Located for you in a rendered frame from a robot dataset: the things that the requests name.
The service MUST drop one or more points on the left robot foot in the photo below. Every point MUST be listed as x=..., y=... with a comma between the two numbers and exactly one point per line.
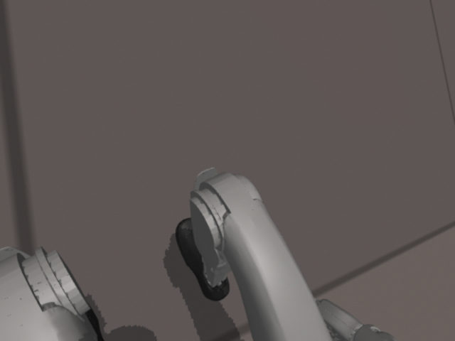
x=95, y=323

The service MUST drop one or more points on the right robot foot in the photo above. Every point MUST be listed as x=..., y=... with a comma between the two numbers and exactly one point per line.
x=193, y=259

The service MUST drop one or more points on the right robot arm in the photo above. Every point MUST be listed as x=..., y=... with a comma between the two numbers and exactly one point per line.
x=371, y=333

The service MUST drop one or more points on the right robot hand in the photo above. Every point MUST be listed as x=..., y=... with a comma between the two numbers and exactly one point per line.
x=343, y=325

